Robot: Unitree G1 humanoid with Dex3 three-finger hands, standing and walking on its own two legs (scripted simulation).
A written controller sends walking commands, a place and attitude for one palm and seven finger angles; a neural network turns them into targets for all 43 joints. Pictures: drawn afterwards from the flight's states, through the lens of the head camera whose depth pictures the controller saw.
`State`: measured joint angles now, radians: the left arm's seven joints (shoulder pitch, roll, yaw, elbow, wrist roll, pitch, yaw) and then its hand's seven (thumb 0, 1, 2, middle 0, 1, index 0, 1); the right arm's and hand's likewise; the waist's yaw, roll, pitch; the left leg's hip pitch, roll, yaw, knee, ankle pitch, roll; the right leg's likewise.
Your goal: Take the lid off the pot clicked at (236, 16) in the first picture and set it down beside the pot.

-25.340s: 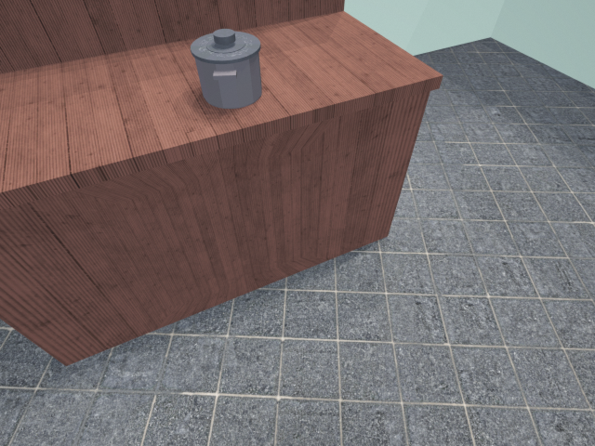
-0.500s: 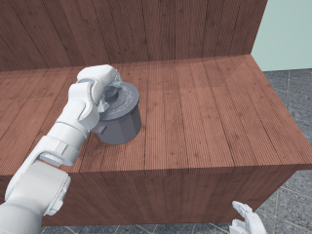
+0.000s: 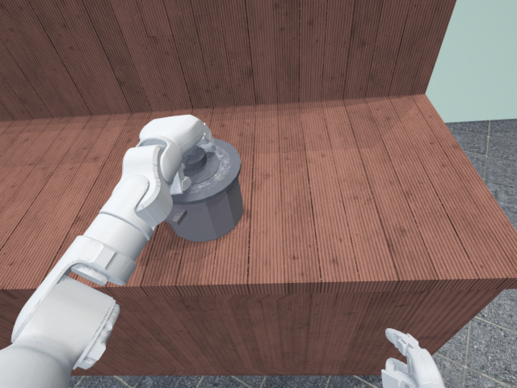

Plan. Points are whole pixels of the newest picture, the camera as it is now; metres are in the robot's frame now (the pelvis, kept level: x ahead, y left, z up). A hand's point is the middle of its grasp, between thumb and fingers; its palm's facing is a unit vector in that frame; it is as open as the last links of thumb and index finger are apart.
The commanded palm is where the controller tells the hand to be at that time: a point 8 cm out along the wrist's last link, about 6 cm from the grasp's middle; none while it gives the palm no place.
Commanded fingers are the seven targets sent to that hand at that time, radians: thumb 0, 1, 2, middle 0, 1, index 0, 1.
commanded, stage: close the fingers and squeeze the knob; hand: left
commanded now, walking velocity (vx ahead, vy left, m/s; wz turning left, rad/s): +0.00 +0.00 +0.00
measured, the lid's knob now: (191, 158) +0.46 +0.13 +0.13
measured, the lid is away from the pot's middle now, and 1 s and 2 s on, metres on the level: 0.00 0.00 0.00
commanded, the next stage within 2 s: lift the lid straight up in 1.32 s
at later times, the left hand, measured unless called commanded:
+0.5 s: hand (178, 161) +0.43 +0.14 +0.15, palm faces -0.23 -0.08 -0.97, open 8.9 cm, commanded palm +0.41 +0.15 +0.21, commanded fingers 0.00 0.04 1.18 -0.73 -0.70 -0.73 -0.70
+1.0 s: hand (179, 165) +0.42 +0.14 +0.15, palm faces -0.22 -0.08 -0.97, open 8.5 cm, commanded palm +0.40 +0.14 +0.21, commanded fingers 0.00 0.29 1.20 -0.86 -0.81 -0.75 -0.75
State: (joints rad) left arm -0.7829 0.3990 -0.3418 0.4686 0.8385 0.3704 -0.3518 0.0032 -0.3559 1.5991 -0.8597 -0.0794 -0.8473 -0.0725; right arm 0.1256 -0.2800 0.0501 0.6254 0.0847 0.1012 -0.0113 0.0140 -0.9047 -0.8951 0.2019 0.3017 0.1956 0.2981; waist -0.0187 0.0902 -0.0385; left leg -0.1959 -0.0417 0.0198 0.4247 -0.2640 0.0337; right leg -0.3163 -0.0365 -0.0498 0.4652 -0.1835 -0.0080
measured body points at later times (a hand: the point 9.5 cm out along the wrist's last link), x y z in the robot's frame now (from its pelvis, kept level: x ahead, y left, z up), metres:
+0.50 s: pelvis +0.00 +0.00 +0.00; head +0.01 -0.04 +0.45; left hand +0.44 +0.14 +0.20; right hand +0.16 -0.24 -0.12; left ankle -0.03 +0.10 -0.74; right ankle +0.04 -0.12 -0.74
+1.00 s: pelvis +0.00 +0.00 +0.00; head +0.01 -0.04 +0.45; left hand +0.43 +0.14 +0.20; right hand +0.18 -0.23 -0.11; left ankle -0.03 +0.10 -0.74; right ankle +0.04 -0.12 -0.74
